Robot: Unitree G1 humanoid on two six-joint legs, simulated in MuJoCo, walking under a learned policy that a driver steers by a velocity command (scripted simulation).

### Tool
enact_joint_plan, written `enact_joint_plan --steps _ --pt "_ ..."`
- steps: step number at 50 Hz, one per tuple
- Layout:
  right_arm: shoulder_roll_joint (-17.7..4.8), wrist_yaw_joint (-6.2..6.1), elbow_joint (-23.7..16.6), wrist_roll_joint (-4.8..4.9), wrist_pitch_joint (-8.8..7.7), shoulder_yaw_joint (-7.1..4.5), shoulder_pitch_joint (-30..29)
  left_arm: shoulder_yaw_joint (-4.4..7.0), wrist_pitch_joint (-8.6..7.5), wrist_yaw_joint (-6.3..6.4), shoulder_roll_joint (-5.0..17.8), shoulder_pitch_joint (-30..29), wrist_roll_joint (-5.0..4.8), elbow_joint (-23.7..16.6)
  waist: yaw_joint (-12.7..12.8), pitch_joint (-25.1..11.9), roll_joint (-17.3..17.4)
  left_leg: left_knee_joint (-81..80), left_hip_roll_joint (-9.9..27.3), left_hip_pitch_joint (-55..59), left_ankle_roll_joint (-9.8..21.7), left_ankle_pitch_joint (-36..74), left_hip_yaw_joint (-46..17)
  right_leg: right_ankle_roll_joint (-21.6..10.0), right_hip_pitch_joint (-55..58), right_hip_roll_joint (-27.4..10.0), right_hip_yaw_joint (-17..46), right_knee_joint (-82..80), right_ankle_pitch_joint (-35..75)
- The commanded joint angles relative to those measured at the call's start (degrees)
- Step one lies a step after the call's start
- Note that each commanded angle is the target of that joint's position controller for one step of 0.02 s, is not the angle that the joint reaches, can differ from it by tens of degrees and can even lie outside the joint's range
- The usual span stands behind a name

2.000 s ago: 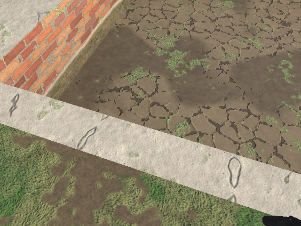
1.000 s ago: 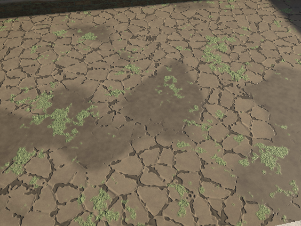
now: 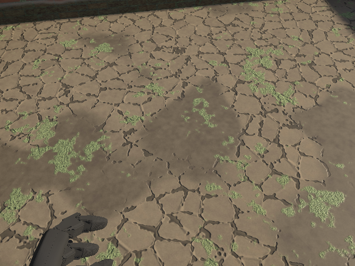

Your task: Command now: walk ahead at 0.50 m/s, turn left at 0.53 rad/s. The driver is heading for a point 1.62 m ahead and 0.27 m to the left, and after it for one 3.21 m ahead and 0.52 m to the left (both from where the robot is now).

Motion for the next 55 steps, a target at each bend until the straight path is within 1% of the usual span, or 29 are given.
enact_joint_plan --steps 1,2,3,4,5,6,8,9,12,16,18,19,20,21,22,23,24,25,26,27,28,30,32,34,37,39,42,50,55 --pt "-6.3 1.23 -6.9 0.97 -1.00 -1.14 -4.1 1.34 -0.45 -1.66 6.1 -1.2 1.28 -4.6 0.2 -9.5 -3.1 -9.8 6.6 -6.9 2.3 -13.8 -9.6 -3.2 16.3 -4.4 1.3 -4.7 -5.6" --pt "-5.9 1.72 -7.4 0.81 -1.22 -0.83 -4.5 1.47 -0.27 -1.74 6.2 -3.8 0.96 -5.9 0.1 -6.0 -6.5 -6.8 5.3 -6.3 0.4 -12.6 -6.6 -4.3 12.4 -5.7 4.3 -9.3 -12.9" --pt "-5.3 2.15 -8.0 0.51 -1.38 -0.61 -4.9 1.09 -0.09 -1.49 5.9 -4.8 1.20 -6.3 -0.3 -4.3 -8.8 -4.4 4.5 -5.5 -0.6 -10.8 -4.6 -5.1 10.2 -6.8 6.1 -12.9 -16.4" --pt "-5.1 2.21 -8.2 0.34 -1.61 -0.53 -5.1 1.07 0.02 -1.25 6.2 -5.3 0.92 -6.7 -0.6 -3.4 -8.8 -2.7 4.2 -5.0 -1.0 -9.3 -3.1 -5.4 9.2 -7.5 7.0 -14.6 -16.5" --pt "-5.1 2.23 -8.5 0.15 -1.97 -0.48 -5.6 1.21 0.17 -0.91 6.6 -5.4 0.45 -6.7 -0.5 -2.7 -7.6 -2.0 4.3 -5.1 -1.2 -8.1 -2.1 -5.5 9.2 -7.9 6.8 -15.2 -16.4" --pt "-4.8 2.24 -8.8 0.01 -2.24 -0.24 -5.6 1.20 0.37 -0.58 6.9 -4.8 0.42 -6.5 -0.4 -2.3 -6.3 -2.2 4.9 -5.2 -1.0 -6.9 -1.8 -5.5 9.5 -8.0 6.2 -15.1 -16.0" --pt "-5.4 2.20 -8.4 0.16 -2.51 -0.48 -4.6 1.50 0.54 0.02 7.2 -3.8 -0.10 -5.9 0.1 -2.6 -4.2 -2.4 5.4 -5.3 -0.6 -6.8 -1.4 -5.5 10.6 -7.6 4.3 -14.5 -15.3" --pt "-5.5 2.35 -8.5 0.24 -2.84 -0.57 -4.6 1.70 0.86 0.10 7.3 -3.3 0.16 -5.4 0.3 -2.7 -3.6 -2.0 4.9 -4.9 -0.6 -6.9 -1.1 -6.1 10.3 -7.8 3.6 -14.6 -15.8" --pt "-5.8 2.60 -9.0 0.45 -3.03 -0.81 -4.3 1.99 1.05 0.25 6.8 -3.3 0.17 -4.7 0.4 -2.9 -0.7 -2.5 5.4 -5.9 -0.2 -5.8 -1.9 -6.1 11.9 -7.2 -0.1 -12.0 -14.0" --pt "-7.0 2.69 -10.0 0.91 -2.77 -1.25 -4.9 2.23 0.50 0.07 5.5 -1.9 0.70 -3.5 1.6 -4.5 3.9 -3.9 5.9 -7.9 1.1 -1.8 -6.4 -5.7 15.4 -5.1 -5.5 -6.2 -9.5" --pt "-7.5 2.56 -10.5 1.15 -2.55 -1.41 -5.2 2.33 0.27 -0.01 5.1 -1.0 0.94 -3.0 2.0 -5.3 5.3 -4.5 5.9 -9.0 2.0 -0.1 -8.9 -5.6 16.9 -4.2 -7.2 -3.7 -7.7" --pt "-7.5 2.59 -11.0 1.10 -2.45 -1.38 -5.6 2.08 0.18 -0.05 4.4 -1.2 1.24 -3.1 2.2 -5.8 5.1 -4.4 5.8 -9.3 2.1 2.6 -9.7 -5.4 17.8 -3.7 -7.7 -2.6 -5.3" --pt "-7.6 2.49 -11.0 1.52 -2.57 -1.50 -5.6 2.31 0.12 -0.16 4.6 -0.3 1.35 -2.6 2.3 -7.8 5.3 -4.2 5.6 -8.9 2.6 4.7 -10.4 -5.4 19.0 -3.7 -8.2 -1.5 -4.6" --pt "-7.8 2.43 -11.6 1.63 -2.77 -1.63 -6.7 2.36 -0.39 -0.29 4.8 0.1 1.88 -2.3 2.7 -9.2 5.4 -3.9 5.7 -8.8 3.3 6.4 -11.2 -5.6 19.7 -3.6 -8.5 -1.0 -5.6" --pt "-6.5 1.99 -11.8 1.62 -2.36 -1.31 -6.8 2.85 -0.43 0.23 5.8 0.8 1.62 -1.5 2.3 -9.3 2.8 -2.4 5.2 -9.5 3.5 9.6 -9.9 -5.9 21.3 -4.2 -8.6 -1.6 -3.6" --pt "-5.0 2.25 -11.9 0.42 -2.49 -0.51 -5.4 2.25 -0.16 0.09 5.0 -2.0 1.84 -2.6 0.8 -6.8 0.8 0.5 4.6 -9.9 2.1 16.1 -6.0 -6.1 19.7 -6.1 -9.3 -1.6 4.5" --pt "-5.3 2.11 -11.3 0.25 -2.47 -0.72 -3.6 2.36 0.21 0.29 5.0 -1.3 2.08 -2.3 0.4 -8.9 -0.4 2.1 4.0 -8.6 1.6 18.5 -4.8 -6.4 20.7 -6.9 -10.0 -0.5 9.0" --pt "-5.8 1.94 -11.2 0.38 -2.45 -0.90 -3.0 2.49 0.51 0.45 5.2 -0.4 2.14 -2.0 0.5 -10.2 -0.5 2.8 3.8 -8.2 1.7 20.1 -4.6 -6.3 21.6 -7.2 -10.6 0.5 10.9" --pt "-5.9 1.78 -11.5 0.38 -2.43 -0.97 -3.5 2.70 0.73 0.61 5.4 0.7 2.03 -1.7 1.2 -10.7 -0.2 3.0 3.7 -7.5 2.1 21.1 -4.6 -6.1 21.3 -7.1 -11.2 1.3 10.6" --pt "-5.8 1.73 -11.6 0.41 -2.41 -1.03 -3.4 2.78 0.96 0.73 5.5 0.8 1.97 -1.4 1.0 -11.0 0.3 2.8 3.5 -7.5 2.5 21.6 -5.0 -5.7 21.3 -6.9 -11.9 1.7 8.9" --pt "-5.5 1.62 -11.5 0.43 -2.70 -1.07 -2.1 3.16 1.45 0.86 7.1 0.9 0.96 -1.7 0.0 -10.4 -0.4 1.5 3.7 -7.4 2.6 25.6 -5.2 -4.9 20.4 -6.0 -12.9 3.0 7.4" --pt "-6.3 1.62 -11.4 0.04 -2.94 -1.23 -2.3 2.91 1.87 1.08 6.0 0.6 0.93 -2.5 0.1 -10.5 3.2 -0.9 3.3 -6.5 3.7 28.7 -8.3 -3.4 19.5 -3.9 -13.8 4.3 0.7" --pt "-6.0 1.75 -11.8 -0.44 -3.05 -0.91 -3.6 2.31 1.67 0.83 4.6 0.1 1.02 -3.1 0.2 -10.0 5.8 -4.4 3.9 -5.8 4.5 28.1 -12.5 -2.1 18.8 -2.1 -13.6 3.8 -6.5" --pt "-5.2 1.93 -12.2 -0.50 -3.13 -0.27 -6.5 1.68 1.08 0.45 3.5 0.9 1.25 -3.4 1.7 -9.3 6.9 -6.9 4.9 -5.9 4.8 23.4 -15.7 -1.5 19.6 -1.7 -12.3 1.6 -8.9" --pt "-3.2 1.88 -11.8 -0.24 -3.41 0.65 -6.4 1.36 0.48 0.00 4.1 1.1 1.75 -3.1 1.0 -9.3 3.6 -6.1 3.8 -5.5 2.5 21.0 -12.1 -2.4 22.0 -4.3 -11.7 -2.3 -3.8" --pt "-2.9 1.61 -11.2 -0.35 -3.56 0.89 -6.0 1.18 0.58 -0.07 4.2 1.3 1.56 -3.0 0.9 -8.9 2.7 -5.8 3.0 -4.8 1.1 19.4 -10.0 -3.0 22.2 -5.1 -12.5 -4.0 -2.7" --pt "-2.5 1.35 -10.9 -0.47 -3.67 1.18 -6.0 0.91 0.90 0.06 4.1 1.8 1.26 -3.0 0.9 -7.2 1.7 -6.3 2.9 -4.8 0.1 16.9 -8.8 -3.7 21.6 -5.6 -13.4 -6.1 -5.0" --pt "-2.0 1.19 -10.4 -0.51 -4.20 1.43 -6.0 0.65 1.42 0.57 3.6 2.5 0.89 -3.2 1.3 -4.8 0.5 -6.1 3.0 -4.8 -1.9 15.2 -6.4 -5.0 20.7 -6.4 -14.9 -9.0 -8.6" --pt "-1.9 0.94 -10.1 -0.83 -4.45 1.57 -5.7 0.58 1.74 0.77 3.3 3.4 0.81 -3.0 1.6 -5.5 1.4 -5.2 3.2 -3.8 -2.6 16.5 -5.2 -5.5 20.6 -6.6 -15.3 -9.3 -7.7"
Keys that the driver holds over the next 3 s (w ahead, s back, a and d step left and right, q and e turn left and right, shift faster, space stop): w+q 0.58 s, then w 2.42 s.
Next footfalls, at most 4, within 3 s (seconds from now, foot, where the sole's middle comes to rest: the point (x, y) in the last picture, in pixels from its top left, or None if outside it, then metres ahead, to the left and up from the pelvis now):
none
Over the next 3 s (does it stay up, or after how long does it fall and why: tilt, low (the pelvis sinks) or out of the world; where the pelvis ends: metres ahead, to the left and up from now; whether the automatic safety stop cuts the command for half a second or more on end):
stays up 0.07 -0.07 0.01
